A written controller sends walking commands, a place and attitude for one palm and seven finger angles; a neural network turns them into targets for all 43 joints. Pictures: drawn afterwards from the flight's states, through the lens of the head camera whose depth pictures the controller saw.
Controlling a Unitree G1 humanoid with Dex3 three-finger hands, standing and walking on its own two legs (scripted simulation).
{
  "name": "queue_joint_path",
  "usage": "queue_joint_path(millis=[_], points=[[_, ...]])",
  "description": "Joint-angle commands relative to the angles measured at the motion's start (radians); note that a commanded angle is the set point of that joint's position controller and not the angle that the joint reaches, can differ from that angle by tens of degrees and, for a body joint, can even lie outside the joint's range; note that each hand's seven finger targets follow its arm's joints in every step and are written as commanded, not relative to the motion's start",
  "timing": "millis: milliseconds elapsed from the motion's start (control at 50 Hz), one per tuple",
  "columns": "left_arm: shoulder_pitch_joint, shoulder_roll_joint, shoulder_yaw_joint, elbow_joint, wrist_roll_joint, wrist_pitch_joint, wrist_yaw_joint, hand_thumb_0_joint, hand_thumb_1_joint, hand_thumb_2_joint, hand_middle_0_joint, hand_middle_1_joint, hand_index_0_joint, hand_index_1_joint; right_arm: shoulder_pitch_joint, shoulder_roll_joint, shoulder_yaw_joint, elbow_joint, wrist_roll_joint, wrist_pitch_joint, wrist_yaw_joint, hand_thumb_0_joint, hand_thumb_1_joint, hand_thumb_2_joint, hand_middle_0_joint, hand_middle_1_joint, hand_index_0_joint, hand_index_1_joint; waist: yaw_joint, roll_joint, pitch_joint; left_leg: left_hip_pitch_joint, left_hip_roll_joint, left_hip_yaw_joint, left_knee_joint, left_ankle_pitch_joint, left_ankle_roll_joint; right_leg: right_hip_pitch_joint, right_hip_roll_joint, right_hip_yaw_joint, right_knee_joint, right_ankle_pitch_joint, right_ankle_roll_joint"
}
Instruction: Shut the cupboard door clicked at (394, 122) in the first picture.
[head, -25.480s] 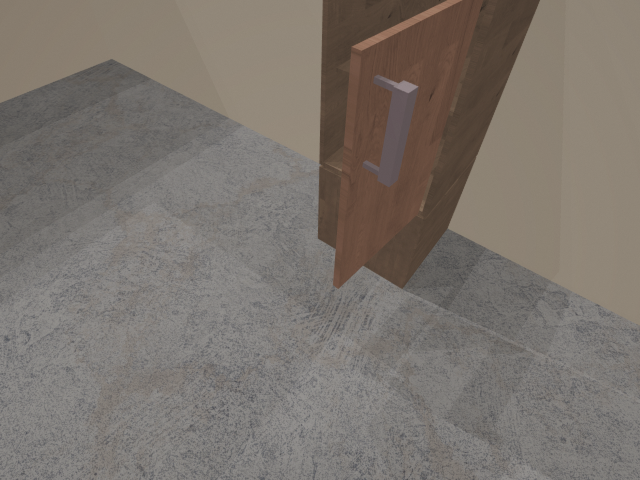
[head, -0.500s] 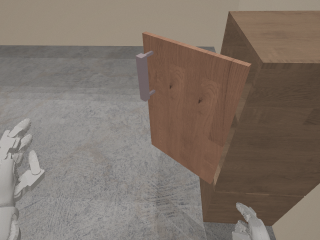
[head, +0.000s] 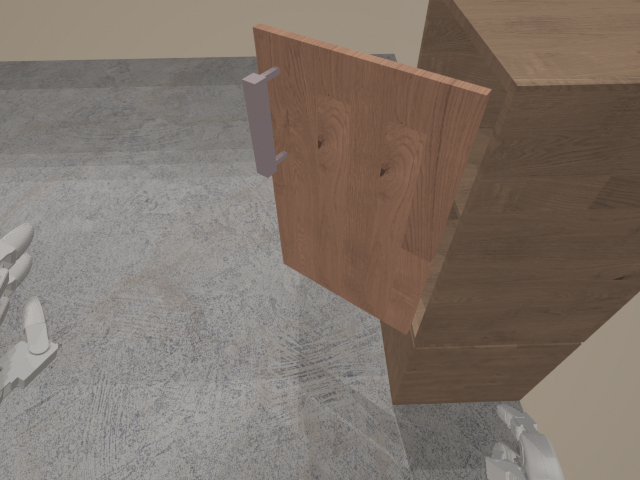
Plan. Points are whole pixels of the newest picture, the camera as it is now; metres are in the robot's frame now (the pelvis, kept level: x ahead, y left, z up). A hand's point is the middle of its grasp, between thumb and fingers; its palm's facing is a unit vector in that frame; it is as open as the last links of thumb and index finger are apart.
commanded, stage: step back with the hand held close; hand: left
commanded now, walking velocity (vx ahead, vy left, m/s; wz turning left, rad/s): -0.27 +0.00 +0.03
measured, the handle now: (269, 123) +0.64 +0.13 +0.11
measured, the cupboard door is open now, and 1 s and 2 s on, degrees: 53 53 53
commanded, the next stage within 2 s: stop stepping back and stand still in 1.16 s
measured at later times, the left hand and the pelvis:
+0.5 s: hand out of the picture +0.12 +0.28 +0.16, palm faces +0.48 -0.76 -0.44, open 7.4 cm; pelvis -0.07 +0.01 -0.02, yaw +3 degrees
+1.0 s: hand out of the picture +0.07 +0.29 +0.18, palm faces +0.51 -0.72 -0.48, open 7.4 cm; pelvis -0.11 +0.00 -0.02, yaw +4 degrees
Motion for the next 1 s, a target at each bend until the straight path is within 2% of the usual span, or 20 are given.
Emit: queue_joint_path(millis=[0,60,100,120,180,200,220,300,420,500,580,640,700,740,780,840,880,900,920,980], points=[[0.001,0.215,0.195,-0.222,-0.002,-0.07,0.037,0.0,0.9,0.9,-0.2,-0.3,-0.2,-0.3,-0.087,-0.114,-0.046,-0.181,-0.003,-0.046,-0.014,0.0,-0.9,-0.9,0.2,0.3,0.2,0.3,0.015,0.042,-0.193,-0.015,0.172,-0.158,-0.068,0.476,-0.043,0.138,-0.058,0.069,0.076,0.401,-0.017],[0.004,0.183,0.169,-0.216,-0.001,-0.076,0.037,0.0,0.9,0.9,-0.2,-0.3,-0.2,-0.3,-0.078,-0.115,-0.044,-0.188,-0.005,-0.052,-0.013,0.0,-0.9,-0.9,0.2,0.3,0.2,0.3,0.013,0.06,-0.157,-0.103,0.198,-0.184,-0.113,0.352,-0.029,0.141,-0.037,0.061,0.105,0.263,-0.009],[-0.002,0.197,0.19,-0.203,0.007,-0.082,0.038,0.0,0.9,0.9,-0.2,-0.3,-0.2,-0.3,-0.085,-0.125,-0.047,-0.185,-0.009,-0.061,-0.014,0.0,-0.9,-0.9,0.2,0.3,0.2,0.3,0.018,0.066,-0.123,-0.211,0.209,-0.205,-0.154,0.17,-0.007,0.177,-0.029,0.067,0.12,0.212,-0.005],[-0.01,0.168,0.163,-0.198,0.007,-0.085,0.036,0.0,0.9,0.9,-0.2,-0.3,-0.2,-0.3,-0.082,-0.116,-0.042,-0.187,-0.004,-0.063,-0.014,0.0,-0.9,-0.9,0.2,0.3,0.2,0.3,0.012,0.052,-0.107,-0.26,0.211,-0.209,-0.164,0.077,0.001,0.19,-0.034,0.072,0.128,0.197,-0.006],[-0.05,0.167,0.169,-0.188,0.022,-0.099,0.042,0.0,0.9,0.9,-0.2,-0.3,-0.2,-0.3,-0.072,-0.125,-0.044,-0.188,-0.003,-0.074,-0.016,0.0,-0.9,-0.9,0.2,0.3,0.2,0.3,0.004,0.035,-0.068,-0.407,0.21,-0.231,-0.194,-0.21,0.023,0.236,-0.033,0.095,0.146,0.153,-0.008],[-0.061,0.189,0.189,-0.188,0.031,-0.104,0.044,0.0,0.9,0.9,-0.2,-0.3,-0.2,-0.3,-0.077,-0.13,-0.046,-0.185,-0.005,-0.078,-0.018,0.0,-0.9,-0.9,0.2,0.3,0.2,0.3,0.006,0.032,-0.06,-0.442,0.204,-0.236,-0.198,-0.282,0.028,0.246,-0.035,0.103,0.139,0.129,-0.009],[-0.072,0.161,0.162,-0.185,0.031,-0.108,0.043,0.0,0.9,0.9,-0.2,-0.3,-0.2,-0.3,-0.069,-0.12,-0.042,-0.188,-0.003,-0.081,-0.017,0.0,-0.9,-0.9,0.2,0.3,0.2,0.3,0.001,0.011,-0.042,-0.467,0.196,-0.237,-0.189,-0.332,0.029,0.233,-0.044,0.111,0.132,0.093,-0.013],[-0.131,0.189,0.181,-0.244,0.053,-0.136,0.051,0.0,0.9,0.9,-0.2,-0.3,-0.2,-0.3,-0.061,-0.134,-0.047,-0.181,-0.01,-0.105,-0.015,0.0,-0.9,-0.9,0.2,0.3,0.2,0.3,-0.003,0.021,-0.043,-0.48,0.189,-0.262,-0.166,-0.438,0.036,0.184,-0.044,0.138,0.11,-0.054,-0.022],[-0.144,0.171,0.184,-0.289,0.06,-0.171,0.056,0.0,0.9,0.9,-0.2,-0.3,-0.2,-0.3,-0.053,-0.121,-0.04,-0.166,-0.018,-0.148,-0.018,0.0,-0.9,-0.9,0.2,0.3,0.2,0.3,0.003,0.123,-0.071,-0.537,0.252,-0.321,-0.253,-0.47,0.049,0.264,0.017,0.07,0.264,0.037,-0.002],[-0.123,0.186,0.215,-0.256,0.063,-0.183,0.049,0.0,0.9,0.9,-0.2,-0.3,-0.2,-0.3,-0.047,-0.126,-0.049,-0.152,-0.023,-0.16,-0.01,0.0,-0.9,-0.9,0.2,0.3,0.2,0.3,0.003,0.102,-0.052,-0.566,0.264,-0.324,-0.227,-0.422,0.053,0.277,0.034,0.09,0.293,0.105,-0.004],[-0.12,0.155,0.191,-0.209,0.05,-0.192,0.037,0.0,0.9,0.9,-0.2,-0.3,-0.2,-0.3,-0.037,-0.118,-0.052,-0.137,-0.021,-0.154,-0.001,0.0,-0.9,-0.9,0.2,0.3,0.2,0.3,-0.004,-0.016,-0.056,-0.524,0.208,-0.267,-0.121,-0.371,0.03,0.203,-0.012,0.188,0.218,0.127,-0.033],[-0.117,0.164,0.187,-0.227,0.052,-0.2,0.038,0.0,0.9,0.9,-0.2,-0.3,-0.2,-0.3,-0.043,-0.108,-0.055,-0.136,-0.021,-0.152,0.007,0.0,-0.9,-0.9,0.2,0.3,0.2,0.3,-0.008,-0.051,-0.062,-0.439,0.162,-0.233,-0.024,-0.381,0.007,0.06,-0.079,0.291,0.1,-0.035,-0.064],[-0.11,0.203,0.213,-0.276,0.053,-0.207,0.051,0.0,0.9,0.9,-0.2,-0.3,-0.2,-0.3,-0.042,-0.101,-0.056,-0.129,-0.028,-0.152,0.013,0.0,-0.9,-0.9,0.2,0.3,0.2,0.3,-0.013,-0.063,-0.062,-0.354,0.138,-0.232,0.026,-0.332,-0.012,-0.055,-0.125,0.334,0.012,-0.141,-0.094],[-0.095,0.203,0.207,-0.316,0.047,-0.216,0.058,0.0,0.9,0.9,-0.2,-0.3,-0.2,-0.3,-0.046,-0.088,-0.048,-0.133,-0.027,-0.154,0.011,0.0,-0.9,-0.9,0.2,0.3,0.2,0.3,-0.018,-0.054,-0.095,-0.295,0.138,-0.236,0.001,-0.268,-0.013,-0.078,-0.106,0.283,0.029,-0.09,-0.082],[-0.066,0.206,0.227,-0.324,0.047,-0.222,0.063,0.0,0.9,0.9,-0.2,-0.3,-0.2,-0.3,-0.052,-0.093,-0.049,-0.136,-0.026,-0.159,0.003,0.0,-0.9,-0.9,0.2,0.3,0.2,0.3,-0.018,0.015,-0.129,-0.34,0.17,-0.256,-0.071,-0.283,0.008,0.01,-0.045,0.209,0.107,-0.011,-0.05],[-0.06,0.2,0.259,-0.318,0.051,-0.228,0.058,0.0,0.9,0.9,-0.2,-0.3,-0.2,-0.3,-0.062,-0.111,-0.058,-0.138,-0.026,-0.175,-0.009,0.0,-0.9,-0.9,0.2,0.3,0.2,0.3,-0.006,0.167,-0.147,-0.573,0.303,-0.365,-0.27,-0.469,0.057,0.26,0.064,0.087,0.359,0.058,-0.004],[-0.076,0.198,0.267,-0.298,0.053,-0.227,0.05,0.0,0.9,0.9,-0.2,-0.3,-0.2,-0.3,-0.054,-0.112,-0.065,-0.122,-0.033,-0.184,-0.01,0.0,-0.9,-0.9,0.2,0.3,0.2,0.3,-0.004,0.211,-0.133,-0.63,0.374,-0.396,-0.331,-0.526,0.078,0.305,0.089,0.06,0.448,-0.056,0.007],[-0.077,0.208,0.279,-0.27,0.06,-0.224,0.048,0.0,0.9,0.9,-0.2,-0.3,-0.2,-0.3,-0.056,-0.117,-0.07,-0.119,-0.035,-0.19,-0.008,0.0,-0.9,-0.9,0.2,0.3,0.2,0.3,-0.003,0.188,-0.119,-0.629,0.382,-0.403,-0.336,-0.535,0.079,0.298,0.1,0.058,0.455,-0.09,0.009],[-0.067,0.176,0.243,-0.258,0.045,-0.221,0.042,0.0,0.9,0.9,-0.2,-0.3,-0.2,-0.3,-0.05,-0.101,-0.064,-0.115,-0.034,-0.193,-0.008,0.0,-0.9,-0.9,0.2,0.3,0.2,0.3,-0.003,0.139,-0.09,-0.568,0.367,-0.389,-0.306,-0.455,0.069,0.241,0.088,0.056,0.391,-0.123,0.0],[-0.055,0.136,0.178,-0.239,0.023,-0.218,0.028,0.0,0.9,0.9,-0.2,-0.3,-0.2,-0.3,-0.038,-0.093,-0.057,-0.075,-0.033,-0.212,0.005,0.0,-0.9,-0.9,0.2,0.3,0.2,0.3,-0.004,0.093,-0.054,-0.316,0.324,-0.343,-0.276,-0.31,0.024,0.067,0.083,0.027,0.159,-0.195,-0.01]])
